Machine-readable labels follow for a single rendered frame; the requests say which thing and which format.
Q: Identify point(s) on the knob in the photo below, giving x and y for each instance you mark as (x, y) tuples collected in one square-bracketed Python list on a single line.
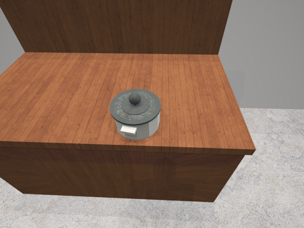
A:
[(134, 98)]

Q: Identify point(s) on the lid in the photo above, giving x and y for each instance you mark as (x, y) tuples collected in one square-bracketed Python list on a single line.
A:
[(135, 114)]

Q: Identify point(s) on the pot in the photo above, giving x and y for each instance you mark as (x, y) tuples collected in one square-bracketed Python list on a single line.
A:
[(138, 132)]

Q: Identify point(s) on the table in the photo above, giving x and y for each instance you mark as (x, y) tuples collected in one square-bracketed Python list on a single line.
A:
[(57, 135)]

